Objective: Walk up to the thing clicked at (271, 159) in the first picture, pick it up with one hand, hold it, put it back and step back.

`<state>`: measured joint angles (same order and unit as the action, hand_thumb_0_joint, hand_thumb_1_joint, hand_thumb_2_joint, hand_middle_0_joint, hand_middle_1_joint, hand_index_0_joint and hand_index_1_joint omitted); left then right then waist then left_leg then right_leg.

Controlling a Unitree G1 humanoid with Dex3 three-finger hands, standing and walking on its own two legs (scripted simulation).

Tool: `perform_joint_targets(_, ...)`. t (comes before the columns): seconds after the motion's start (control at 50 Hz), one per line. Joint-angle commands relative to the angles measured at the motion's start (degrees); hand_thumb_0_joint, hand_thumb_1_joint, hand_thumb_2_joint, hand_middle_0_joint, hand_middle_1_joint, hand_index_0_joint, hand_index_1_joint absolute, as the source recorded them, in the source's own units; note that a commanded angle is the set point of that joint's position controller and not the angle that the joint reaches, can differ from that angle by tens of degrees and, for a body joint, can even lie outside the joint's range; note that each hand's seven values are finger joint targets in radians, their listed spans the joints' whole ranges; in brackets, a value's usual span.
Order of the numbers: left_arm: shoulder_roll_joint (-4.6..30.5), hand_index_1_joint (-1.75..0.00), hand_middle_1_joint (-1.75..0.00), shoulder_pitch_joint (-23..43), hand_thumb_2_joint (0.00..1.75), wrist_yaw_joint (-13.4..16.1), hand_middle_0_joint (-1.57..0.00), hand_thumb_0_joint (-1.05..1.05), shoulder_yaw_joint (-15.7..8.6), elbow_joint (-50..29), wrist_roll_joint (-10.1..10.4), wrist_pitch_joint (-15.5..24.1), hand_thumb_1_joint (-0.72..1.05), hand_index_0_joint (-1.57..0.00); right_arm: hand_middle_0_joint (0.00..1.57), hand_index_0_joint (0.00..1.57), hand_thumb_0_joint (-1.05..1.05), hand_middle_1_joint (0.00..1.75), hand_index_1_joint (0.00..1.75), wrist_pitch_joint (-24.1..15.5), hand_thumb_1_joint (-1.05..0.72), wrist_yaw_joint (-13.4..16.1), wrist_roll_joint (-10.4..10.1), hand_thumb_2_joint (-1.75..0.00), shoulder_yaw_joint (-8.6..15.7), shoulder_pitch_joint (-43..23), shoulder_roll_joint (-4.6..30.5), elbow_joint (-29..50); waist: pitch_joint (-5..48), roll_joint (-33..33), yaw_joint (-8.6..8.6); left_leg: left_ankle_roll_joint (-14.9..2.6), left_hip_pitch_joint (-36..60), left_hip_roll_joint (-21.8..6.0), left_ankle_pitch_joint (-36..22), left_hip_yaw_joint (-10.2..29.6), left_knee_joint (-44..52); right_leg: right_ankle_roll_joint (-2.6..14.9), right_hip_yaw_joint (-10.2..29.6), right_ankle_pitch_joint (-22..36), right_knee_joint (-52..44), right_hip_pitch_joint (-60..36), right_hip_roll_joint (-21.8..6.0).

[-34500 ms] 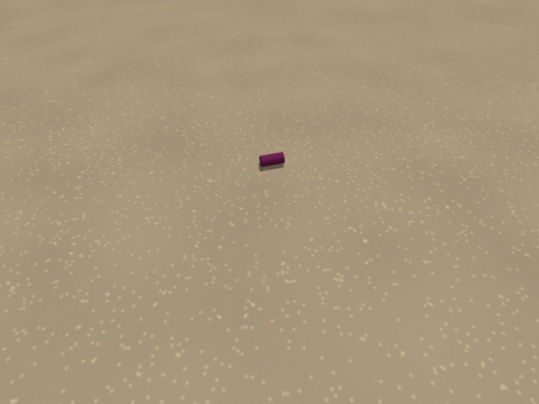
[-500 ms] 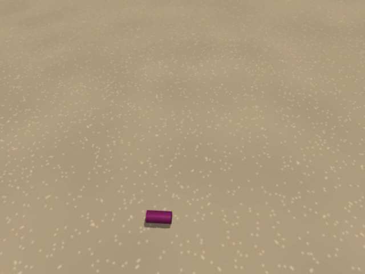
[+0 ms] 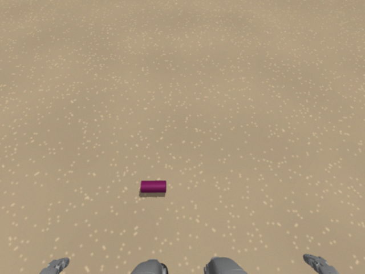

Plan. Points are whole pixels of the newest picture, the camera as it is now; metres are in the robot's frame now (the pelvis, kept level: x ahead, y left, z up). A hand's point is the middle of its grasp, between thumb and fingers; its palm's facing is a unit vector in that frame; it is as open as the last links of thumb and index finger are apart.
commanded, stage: step back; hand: left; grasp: from above
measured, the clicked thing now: (153, 186) +0.56 +0.16 -0.73
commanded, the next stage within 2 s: none
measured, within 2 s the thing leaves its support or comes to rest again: neither
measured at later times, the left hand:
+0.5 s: hand out of the picture -0.01 +0.28 -0.15, palm faces +0.07 -0.92 -0.38, open 7.3 cm
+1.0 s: hand out of the picture -0.25 +0.23 -0.14, palm faces +0.00 -0.91 -0.42, open 7.3 cm
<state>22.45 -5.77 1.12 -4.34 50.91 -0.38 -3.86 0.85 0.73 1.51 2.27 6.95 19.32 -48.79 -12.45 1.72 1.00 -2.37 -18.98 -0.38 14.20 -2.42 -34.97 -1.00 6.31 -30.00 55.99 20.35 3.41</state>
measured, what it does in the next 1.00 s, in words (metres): walks backwards: right foot, then left foot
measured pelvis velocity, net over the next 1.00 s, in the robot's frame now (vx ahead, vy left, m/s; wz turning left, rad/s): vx -0.30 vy -0.04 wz -0.02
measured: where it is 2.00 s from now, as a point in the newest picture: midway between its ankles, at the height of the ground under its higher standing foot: outside the picture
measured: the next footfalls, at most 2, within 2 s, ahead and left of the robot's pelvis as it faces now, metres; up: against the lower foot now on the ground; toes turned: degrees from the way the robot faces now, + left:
right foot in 0.08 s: +0.00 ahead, -0.13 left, +0.00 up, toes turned +2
left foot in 0.44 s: -0.09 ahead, +0.11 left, +0.00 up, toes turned +2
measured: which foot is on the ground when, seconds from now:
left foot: down 0.00-0.10, up 0.12-0.42, down 0.44-0.90, up 0.92-1.00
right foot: up 0.00-0.06, down 0.08-0.46, up 0.48-0.86, down 0.88-1.00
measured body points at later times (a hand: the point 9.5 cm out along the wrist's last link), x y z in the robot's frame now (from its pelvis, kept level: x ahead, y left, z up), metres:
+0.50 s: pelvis -0.13 +0.00 -0.01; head -0.07 +0.02 +0.43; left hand -0.01 +0.32 -0.12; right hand -0.02 -0.31 -0.12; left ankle -0.13 +0.11 -0.73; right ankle -0.05 -0.13 -0.71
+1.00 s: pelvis -0.30 -0.04 +0.00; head -0.26 -0.06 +0.44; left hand -0.25 +0.28 -0.11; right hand -0.18 -0.36 -0.13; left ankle -0.23 +0.10 -0.66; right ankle -0.29 -0.16 -0.73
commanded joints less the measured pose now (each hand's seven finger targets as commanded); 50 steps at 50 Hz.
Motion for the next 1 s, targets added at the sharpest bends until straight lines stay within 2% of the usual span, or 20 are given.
perform_joint_targets(0.0, 9.2, -0.30, -0.30, -4.8, 0.90, -0.2, -0.20, 0.00, -3.3, -3.9, -0.5, 2.5, 0.90, -0.20, 0.20, 0.20, 0.00, 0.30, 0.30, -0.2, -0.90, 1.1, -0.3, -0.90, 4.4, 1.1, 17.2, 4.1, 18.4, -10.1, 0.15, -10.49, 12.8, -13.7, -23.2, 16.0, 5.1, 1.40, -4.0, 4.5, -16.1, -3.3, -2.5)
perform_joint_targets(0.04, 8.4, -0.30, -0.30, -10.4, 0.90, -0.3, -0.20, 0.00, -3.5, -1.7, -1.1, 3.0, 0.90, -0.20, 0.20, 0.20, 0.00, 0.30, 0.30, 0.4, -0.90, 0.8, -1.0, -0.90, 4.0, -1.4, 16.7, 4.1, 18.9, -9.5, -2.53, -6.12, 4.9, -11.0, -17.4, 13.3, 1.4, 3.26, -5.3, 17.2, -30.7, -13.4, -2.9)
perform_joint_targets(0.06, 11.7, -0.30, -0.30, -9.4, 0.90, -0.2, -0.20, 0.00, -4.2, -2.7, -1.9, 3.5, 0.90, -0.20, 0.20, 0.20, 0.00, 0.30, 0.30, 0.5, -0.90, 0.7, -1.5, -0.90, 3.3, -0.5, 14.7, 4.2, 17.5, -2.5, -1.86, -2.25, -4.2, -6.8, -8.7, 10.9, -2.5, 5.42, 4.3, 19.7, -32.2, -16.8, -8.4)
perform_joint_targets(0.08, 16.7, -0.30, -0.30, -6.8, 0.90, -0.4, -0.20, 0.00, -5.4, -4.2, -1.4, 3.6, 0.90, -0.20, 0.20, 0.20, 0.00, 0.30, 0.30, 0.6, -0.90, 0.6, -1.8, -0.90, 2.6, -1.2, 12.0, 4.9, 13.6, 11.0, -1.75, 1.75, -13.0, 4.4, 11.1, 5.5, -13.0, 11.75, 19.3, 23.3, -36.1, -14.5, -19.3)
perform_joint_targets(0.1, 20.1, -0.30, -0.30, -3.9, 0.90, -0.2, -0.20, 0.00, -5.7, -6.2, -1.7, 3.7, 0.90, -0.20, 0.20, 0.20, 0.00, 0.30, 0.30, 1.1, -0.90, 1.4, -1.3, -0.90, 3.5, -3.0, 13.5, 4.4, 11.1, 14.1, -3.92, 2.58, -9.4, 6.3, 22.6, 9.4, -28.0, 20.30, 27.0, 27.9, -38.2, -2.5, -28.1)
perform_joint_targets(0.18, 12.4, -0.30, -0.30, 3.9, 0.90, 0.6, -0.20, 0.00, -4.2, -9.0, -1.3, 3.7, 0.90, -0.20, 0.20, 0.20, 0.00, 0.30, 0.30, 0.7, -0.90, 1.2, -2.0, -0.90, 3.1, 3.9, 13.5, 1.3, 9.6, 6.1, 0.88, 2.66, -7.4, 8.2, 13.2, 11.9, -35.6, 12.83, 6.2, 38.3, -32.5, -3.4, -15.9)
perform_joint_targets(0.28, 11.6, -0.30, -0.30, -3.6, 0.90, 1.2, -0.20, 0.00, -3.7, -9.4, -1.6, 3.3, 0.90, -0.20, 0.20, 0.20, 0.00, 0.30, 0.30, 0.5, -0.90, 1.3, -1.4, -0.90, 2.7, 1.6, 13.4, 3.0, 13.3, 7.0, -3.99, 4.09, -10.5, 5.5, 16.9, 9.1, -22.8, 14.54, 6.6, 45.7, -28.2, -18.3, -17.8)
perform_joint_targets(0.36, 12.9, -0.30, -0.30, -2.1, 0.90, 1.1, -0.20, 0.00, -3.6, -10.8, -1.0, 2.8, 0.90, -0.20, 0.20, 0.20, 0.00, 0.30, 0.30, -0.1, -0.90, 0.8, -0.8, -0.90, 3.0, 5.7, 12.7, 2.2, 16.7, 9.8, -2.10, 2.02, -2.3, 1.7, 13.0, 4.9, -3.0, 12.80, 6.2, 47.7, -23.8, -18.9, -18.0)
perform_joint_targets(0.4, 13.0, -0.30, -0.30, -0.8, 0.90, 0.6, -0.20, 0.00, -3.0, -11.1, -0.4, 2.1, 0.90, -0.20, 0.20, 0.20, 0.00, 0.30, 0.30, -0.6, -0.90, 0.4, -0.4, -0.90, 3.8, 8.7, 12.7, 0.6, 16.8, 6.0, 0.02, 1.35, 7.3, 2.1, -3.3, 2.6, 10.3, 9.09, 3.0, 39.8, -19.6, -11.2, -14.7)
perform_joint_targets(0.42, 11.0, -0.30, -0.30, -1.8, 0.90, 0.4, -0.20, 0.00, -2.5, -11.6, -0.2, 1.8, 0.90, -0.20, 0.20, 0.20, 0.00, 0.30, 0.30, -0.8, -0.90, 0.4, 0.6, -0.90, 4.6, 7.9, 15.6, 1.3, 16.0, 0.5, -0.28, -0.90, 10.7, -4.0, -8.8, 12.1, 11.6, 5.82, 2.2, 28.7, -15.8, -2.8, -10.8)
perform_joint_targets(0.46, 11.0, -0.30, -0.30, 2.3, 0.90, 1.4, -0.20, 0.00, -3.5, -11.8, -0.2, 1.8, 0.90, -0.20, 0.20, 0.20, 0.00, 0.30, 0.30, -0.9, -0.90, -0.2, 0.3, -0.90, 6.1, 5.0, 24.4, 3.1, 14.6, -15.3, 3.20, -15.07, 4.2, -23.3, -23.4, 35.2, 15.9, 1.97, 1.9, -9.4, 6.3, 4.8, 2.7)
perform_joint_targets(0.54, 10.7, -0.30, -0.30, -4.0, 0.90, 1.2, -0.20, 0.00, -3.6, -8.1, 0.4, 1.6, 0.90, -0.20, 0.20, 0.20, 0.00, 0.30, 0.30, -0.9, -0.90, 1.0, 0.4, -0.90, 4.0, -2.0, 16.5, 4.2, 11.6, -9.0, -2.43, -10.11, 5.7, -14.2, -26.8, 16.7, 10.7, 2.38, 5.2, 0.1, 19.2, 8.4, 2.7)
perform_joint_targets(0.72, 9.6, -0.30, -0.30, -5.6, 0.90, -0.1, -0.20, 0.00, -3.5, -8.1, -0.5, 1.7, 0.90, -0.20, 0.20, 0.20, 0.00, 0.30, 0.30, -0.6, -0.90, 1.0, 0.4, -0.90, 4.8, 2.2, 17.0, 5.7, 14.8, -12.1, 1.24, -13.01, 13.9, -15.8, -19.8, 16.3, 10.0, -0.80, -0.6, 0.0, 0.2, 4.8, -0.7)
perform_joint_targets(0.82, 9.6, -0.30, -0.30, -16.7, 0.90, -1.2, -0.20, 0.00, -4.1, -2.2, -0.8, 2.1, 0.90, -0.20, 0.20, 0.20, 0.00, 0.30, 0.30, 1.0, -0.90, 0.7, 0.1, -0.90, 5.2, -2.6, 19.0, 7.1, 17.7, -13.3, -3.12, -6.26, -0.5, -11.6, -1.2, 12.6, 8.6, 2.84, -8.0, 10.9, -27.1, -14.0, -2.2)
perform_joint_targets(0.84, 10.9, -0.30, -0.30, -17.2, 0.90, -1.3, -0.20, 0.00, -4.7, -2.3, -1.5, 2.4, 0.90, -0.20, 0.20, 0.20, 0.00, 0.30, 0.30, 1.3, -0.90, 0.5, -0.3, -0.90, 4.5, -1.3, 16.8, 6.8, 16.3, -8.4, -3.39, -2.97, -6.1, -8.6, 5.5, 10.8, 3.9, 4.04, -2.9, 9.9, -30.0, -15.7, -4.0)
perform_joint_targets(0.86, 15.0, -0.30, -0.30, -15.5, 0.90, -1.2, -0.20, 0.00, -5.6, -3.7, -2.5, 2.7, 0.90, -0.20, 0.20, 0.20, 0.00, 0.30, 0.30, 1.3, -0.90, 0.4, -0.9, -0.90, 3.2, -0.8, 12.2, 7.5, 12.9, 6.2, -3.30, 0.98, -17.7, 1.0, 14.2, 7.2, -9.3, 7.62, 15.9, 1.9, -35.8, -13.9, -15.6)
perform_joint_targets(0.88, 22.1, -0.30, -0.30, -9.8, 0.90, -0.9, -0.20, 0.00, -6.9, -7.2, -2.5, 2.4, 0.90, -0.20, 0.20, 0.20, 0.00, 0.30, 0.30, 1.3, -0.90, 1.4, -0.8, -0.90, 4.0, -4.3, 13.0, 8.6, 9.3, 14.9, -6.13, 3.08, -13.3, 6.3, 20.7, 9.6, -23.6, 17.50, 28.2, 0.6, -43.1, 4.6, -28.3)
perform_joint_targets(0.9, 21.3, -0.30, -0.30, -4.7, 0.90, -0.4, -0.20, 0.00, -6.4, -8.9, -2.2, 2.8, 0.90, -0.20, 0.20, 0.20, 0.00, 0.30, 0.30, 1.6, -0.90, 1.6, -0.6, -0.90, 4.8, -4.4, 15.5, 7.9, 4.9, 10.9, -4.10, 3.39, -10.1, 4.0, 18.1, 14.4, -32.3, 18.83, 28.1, -1.2, -44.9, 13.1, -29.3)
perform_joint_targets(0.94, 14.5, -0.30, -0.30, 2.7, 0.90, 0.2, -0.20, 0.00, -4.6, -9.8, -2.1, 3.2, 0.90, -0.20, 0.20, 0.20, 0.00, 0.30, 0.30, 1.0, -0.90, 1.3, -1.4, -0.90, 4.2, 2.5, 14.4, 4.2, 5.0, 4.3, 1.44, 2.66, -9.2, 7.4, 10.7, 13.4, -34.4, 11.63, 8.8, 15.2, -36.5, 7.6, -17.2)
perform_joint_targets(0.98, 13.7, -0.30, -0.30, 2.3, 0.90, 0.2, -0.20, 0.00, -4.8, -10.5, -2.4, 3.4, 0.90, -0.20, 0.20, 0.20, 0.00, 0.30, 0.30, 0.6, -0.90, 1.3, -1.2, -0.90, 3.8, 5.2, 14.4, 3.2, 8.8, 7.9, 0.65, 3.55, -7.3, 7.5, 10.9, 10.7, -36.7, 11.39, 5.0, 22.7, -33.1, 2.9, -16.1)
